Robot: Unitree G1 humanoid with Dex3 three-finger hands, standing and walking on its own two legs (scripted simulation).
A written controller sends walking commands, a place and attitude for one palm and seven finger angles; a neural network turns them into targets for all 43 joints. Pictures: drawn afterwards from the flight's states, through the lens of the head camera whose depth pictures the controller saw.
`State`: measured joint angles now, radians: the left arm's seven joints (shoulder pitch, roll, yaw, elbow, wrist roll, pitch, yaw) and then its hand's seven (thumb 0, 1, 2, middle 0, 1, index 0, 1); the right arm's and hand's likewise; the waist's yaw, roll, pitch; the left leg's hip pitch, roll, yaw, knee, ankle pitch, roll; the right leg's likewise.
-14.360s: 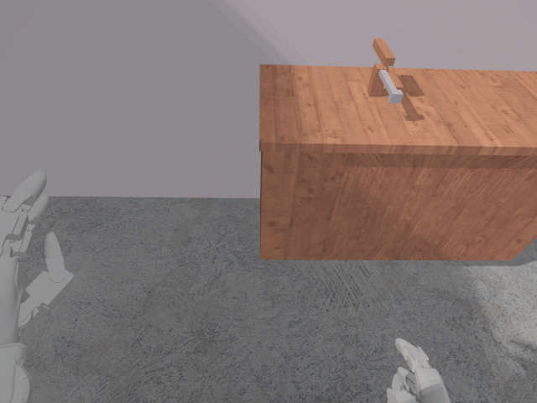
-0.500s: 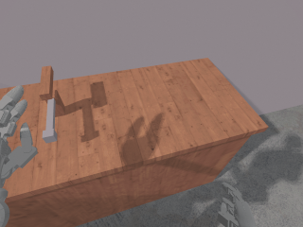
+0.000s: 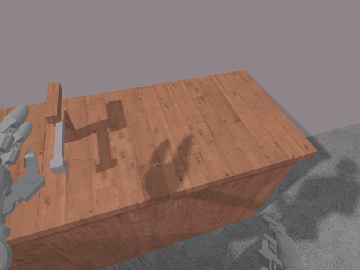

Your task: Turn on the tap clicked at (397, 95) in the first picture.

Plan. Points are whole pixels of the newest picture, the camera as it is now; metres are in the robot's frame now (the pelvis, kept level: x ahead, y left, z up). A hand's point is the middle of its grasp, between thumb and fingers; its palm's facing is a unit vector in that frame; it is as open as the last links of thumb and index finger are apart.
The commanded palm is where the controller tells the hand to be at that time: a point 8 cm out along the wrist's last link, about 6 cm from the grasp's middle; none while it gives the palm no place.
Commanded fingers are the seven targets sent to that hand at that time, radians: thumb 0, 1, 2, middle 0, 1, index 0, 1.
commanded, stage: shuffle to correct the standing spot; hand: left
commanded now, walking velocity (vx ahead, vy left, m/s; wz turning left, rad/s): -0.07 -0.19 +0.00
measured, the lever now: (58, 165) +0.32 +0.31 +0.03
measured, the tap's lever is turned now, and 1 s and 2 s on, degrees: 0 0 0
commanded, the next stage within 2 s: come to a stop and stand still in 0.62 s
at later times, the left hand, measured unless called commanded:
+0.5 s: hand (47, 180) +0.22 +0.23 +0.17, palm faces +0.31 -0.88 -0.37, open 7.4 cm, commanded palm +0.16 +0.27 +0.18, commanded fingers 0.00 0.90 0.90 -0.20 -0.30 -0.20 -0.30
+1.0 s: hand (39, 174) +0.23 +0.26 +0.15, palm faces +0.32 -0.88 -0.36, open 7.4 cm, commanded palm +0.17 +0.30 +0.18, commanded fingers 0.00 0.90 0.90 -0.20 -0.30 -0.20 -0.30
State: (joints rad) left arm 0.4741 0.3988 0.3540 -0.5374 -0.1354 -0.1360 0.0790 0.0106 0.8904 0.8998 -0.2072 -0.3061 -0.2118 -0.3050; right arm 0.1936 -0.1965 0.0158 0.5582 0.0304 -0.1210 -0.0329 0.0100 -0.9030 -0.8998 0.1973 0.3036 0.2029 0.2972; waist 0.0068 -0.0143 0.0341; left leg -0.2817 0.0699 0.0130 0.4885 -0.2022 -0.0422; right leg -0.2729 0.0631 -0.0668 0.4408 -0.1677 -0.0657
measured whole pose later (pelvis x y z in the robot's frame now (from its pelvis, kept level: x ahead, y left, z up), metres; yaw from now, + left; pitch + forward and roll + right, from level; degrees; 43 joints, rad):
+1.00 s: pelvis +0.00 +0.02 +0.00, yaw -2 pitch +0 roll -1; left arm 0.42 0.33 0.33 -0.39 -0.08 -0.21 0.07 0.01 0.90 0.90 -0.20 -0.30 -0.21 -0.30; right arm 0.27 -0.25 -0.02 0.58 0.03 -0.18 -0.02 0.01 -0.90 -0.90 0.20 0.30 0.20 0.30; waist 0.02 0.02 0.04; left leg -0.28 0.05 0.05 0.51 -0.23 0.00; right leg -0.28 0.05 -0.02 0.45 -0.17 -0.03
